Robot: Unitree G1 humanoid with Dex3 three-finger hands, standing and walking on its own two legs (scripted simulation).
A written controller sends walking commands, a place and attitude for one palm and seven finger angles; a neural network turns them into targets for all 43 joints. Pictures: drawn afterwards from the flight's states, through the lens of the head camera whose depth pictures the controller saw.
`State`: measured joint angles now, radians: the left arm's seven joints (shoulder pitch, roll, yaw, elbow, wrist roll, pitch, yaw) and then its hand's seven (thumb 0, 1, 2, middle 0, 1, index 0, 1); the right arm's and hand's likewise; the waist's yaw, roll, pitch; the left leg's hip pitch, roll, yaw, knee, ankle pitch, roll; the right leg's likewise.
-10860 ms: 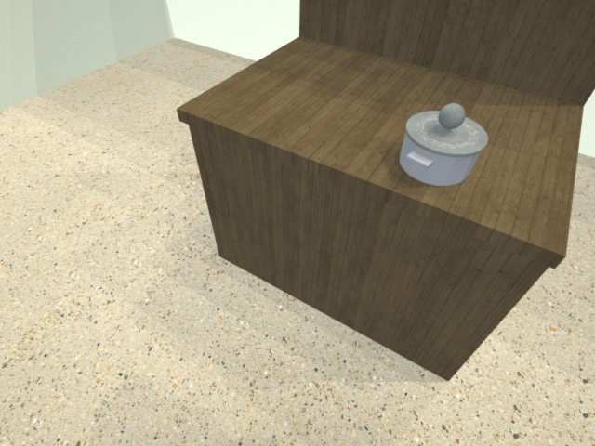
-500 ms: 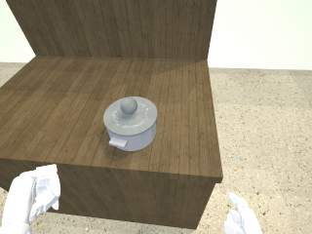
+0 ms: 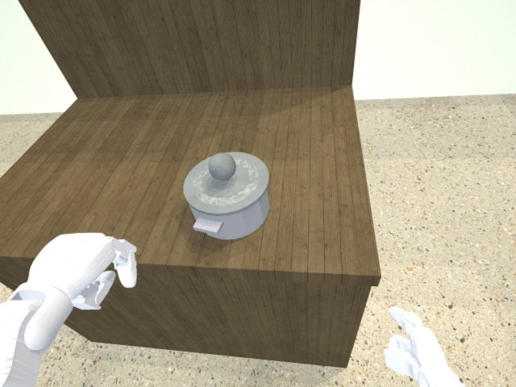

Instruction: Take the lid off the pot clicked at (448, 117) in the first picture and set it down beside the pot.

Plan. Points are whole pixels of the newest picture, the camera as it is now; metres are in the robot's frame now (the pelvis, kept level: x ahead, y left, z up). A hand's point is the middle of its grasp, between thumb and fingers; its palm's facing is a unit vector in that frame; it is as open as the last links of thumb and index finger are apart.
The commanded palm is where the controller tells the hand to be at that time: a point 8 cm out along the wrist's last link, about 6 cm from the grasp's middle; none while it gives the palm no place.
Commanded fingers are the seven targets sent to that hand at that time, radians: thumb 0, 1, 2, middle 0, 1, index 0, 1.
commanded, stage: reach forward and open the fingers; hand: left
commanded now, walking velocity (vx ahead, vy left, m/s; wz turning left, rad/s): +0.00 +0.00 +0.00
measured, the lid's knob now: (222, 166) +0.49 +0.13 +0.07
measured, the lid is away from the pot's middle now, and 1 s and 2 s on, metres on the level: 0.00 0.00 0.00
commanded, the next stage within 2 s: move the open hand above the knob in 0.60 s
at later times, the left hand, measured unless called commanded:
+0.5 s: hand (88, 238) +0.27 +0.27 +0.14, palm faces -0.13 -0.03 -0.99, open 9.9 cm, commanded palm +0.24 +0.26 +0.21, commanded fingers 0.00 -0.34 1.46 -0.82 -0.08 -0.82 -0.08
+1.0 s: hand (107, 205) +0.32 +0.26 +0.15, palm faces -0.15 -0.04 -0.99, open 10.3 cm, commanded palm +0.30 +0.24 +0.22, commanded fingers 0.00 -0.35 1.48 -0.82 -0.08 -0.82 -0.08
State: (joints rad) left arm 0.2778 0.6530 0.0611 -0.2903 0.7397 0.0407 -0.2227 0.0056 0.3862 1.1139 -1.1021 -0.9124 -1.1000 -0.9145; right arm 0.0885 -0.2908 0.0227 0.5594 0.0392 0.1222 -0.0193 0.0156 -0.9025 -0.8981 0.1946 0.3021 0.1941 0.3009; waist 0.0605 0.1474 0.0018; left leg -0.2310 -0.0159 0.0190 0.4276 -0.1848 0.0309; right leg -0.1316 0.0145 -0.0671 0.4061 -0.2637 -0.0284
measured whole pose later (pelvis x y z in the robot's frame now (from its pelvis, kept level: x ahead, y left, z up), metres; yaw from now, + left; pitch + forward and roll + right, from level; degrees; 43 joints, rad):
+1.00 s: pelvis -0.02 +0.03 +0.00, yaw +1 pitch +0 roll -1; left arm -0.37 0.64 -0.11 -0.01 0.79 0.18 -0.39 0.00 -0.34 1.48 -0.84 -0.08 -0.83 -0.08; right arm 0.06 -0.28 0.05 0.59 0.06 0.12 0.01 0.02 -0.90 -0.90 0.20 0.30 0.20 0.30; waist 0.05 0.12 0.03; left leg -0.27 -0.06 0.02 0.41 -0.15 0.07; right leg -0.18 -0.03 -0.07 0.42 -0.24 0.01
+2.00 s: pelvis +0.00 +0.00 +0.00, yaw +1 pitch +2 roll +1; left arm -0.73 0.50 -0.29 0.34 0.83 0.30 -0.38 0.00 -0.34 1.48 -0.84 -0.08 -0.83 -0.08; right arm 0.08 -0.29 0.05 0.61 0.08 0.16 0.02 0.01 -0.90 -0.90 0.19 0.30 0.19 0.30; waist 0.00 0.11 -0.01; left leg -0.30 -0.04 0.01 0.45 -0.19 0.03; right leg -0.22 -0.01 -0.07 0.50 -0.31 -0.03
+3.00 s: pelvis +0.01 +0.01 +0.00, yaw +1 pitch +4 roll +0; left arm -0.93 0.38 -0.37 0.59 0.86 0.33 -0.35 0.00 -0.34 1.48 -0.84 -0.08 -0.83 -0.08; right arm 0.10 -0.27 0.04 0.64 0.08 0.17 0.03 0.01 -0.90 -0.90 0.19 0.30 0.19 0.30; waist -0.02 0.09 -0.04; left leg -0.33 -0.06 0.02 0.44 -0.19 0.06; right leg -0.25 -0.03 -0.07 0.47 -0.30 -0.01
